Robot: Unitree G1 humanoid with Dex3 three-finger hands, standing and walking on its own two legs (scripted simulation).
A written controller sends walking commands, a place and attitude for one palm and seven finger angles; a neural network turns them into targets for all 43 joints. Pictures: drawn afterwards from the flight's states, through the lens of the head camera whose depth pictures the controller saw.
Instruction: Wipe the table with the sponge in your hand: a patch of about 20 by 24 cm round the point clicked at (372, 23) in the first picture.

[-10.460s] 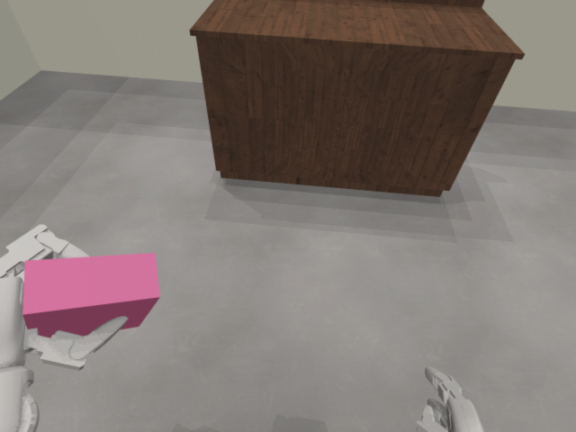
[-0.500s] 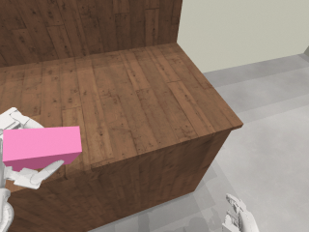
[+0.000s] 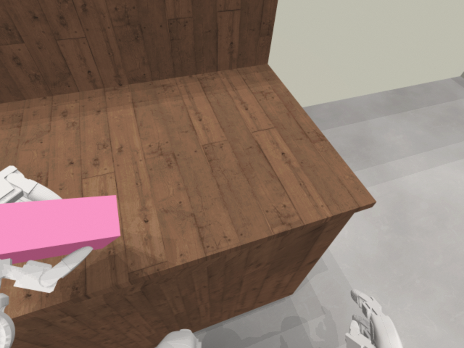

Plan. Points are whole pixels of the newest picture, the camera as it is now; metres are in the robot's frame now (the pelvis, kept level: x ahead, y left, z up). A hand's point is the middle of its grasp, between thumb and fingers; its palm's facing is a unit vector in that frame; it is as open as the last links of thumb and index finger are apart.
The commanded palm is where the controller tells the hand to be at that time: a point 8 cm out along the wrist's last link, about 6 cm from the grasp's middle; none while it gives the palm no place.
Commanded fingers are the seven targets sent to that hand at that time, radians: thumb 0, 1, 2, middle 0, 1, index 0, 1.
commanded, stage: come to a stop and stand still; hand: left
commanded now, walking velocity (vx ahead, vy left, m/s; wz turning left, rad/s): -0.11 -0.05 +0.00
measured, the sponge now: (76, 229) +0.22 +0.22 +0.15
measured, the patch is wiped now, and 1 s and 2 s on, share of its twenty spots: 0.00 0.00 0.00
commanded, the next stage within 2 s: look again from close up in 1.26 s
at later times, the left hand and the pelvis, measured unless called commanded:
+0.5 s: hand (35, 203) +0.23 +0.27 +0.18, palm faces +0.48 -0.78 -0.39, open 9.2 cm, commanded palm +0.17 +0.26 +0.19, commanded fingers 0.00 0.10 1.30 -1.20 -1.60 -1.20 -1.60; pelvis +0.00 -0.01 +0.01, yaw -2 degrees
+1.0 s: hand (30, 190) +0.26 +0.29 +0.17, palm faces +0.34 -0.86 -0.38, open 9.2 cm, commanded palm +0.20 +0.32 +0.19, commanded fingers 0.00 0.10 1.30 -1.20 -1.60 -1.20 -1.60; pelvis +0.03 +0.05 +0.01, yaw -2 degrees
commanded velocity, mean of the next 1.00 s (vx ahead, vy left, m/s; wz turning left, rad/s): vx -0.01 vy -0.02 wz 0.00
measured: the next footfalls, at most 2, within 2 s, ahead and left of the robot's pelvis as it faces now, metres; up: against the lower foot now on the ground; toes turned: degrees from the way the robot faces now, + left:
left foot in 0.02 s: +0.08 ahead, +0.10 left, +0.00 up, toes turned -4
right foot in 0.26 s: +0.07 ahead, -0.09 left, +0.00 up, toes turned -1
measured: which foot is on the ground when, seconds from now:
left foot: up 0.00-0.00, down 0.02-1.00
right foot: down 0.00-0.02, up 0.04-0.24, down 0.26-1.00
